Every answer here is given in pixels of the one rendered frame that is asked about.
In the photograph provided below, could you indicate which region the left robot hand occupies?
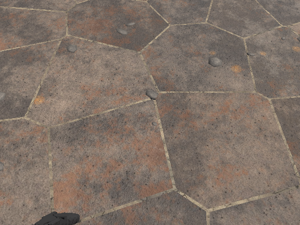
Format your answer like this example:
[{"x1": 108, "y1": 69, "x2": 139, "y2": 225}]
[{"x1": 32, "y1": 211, "x2": 80, "y2": 225}]

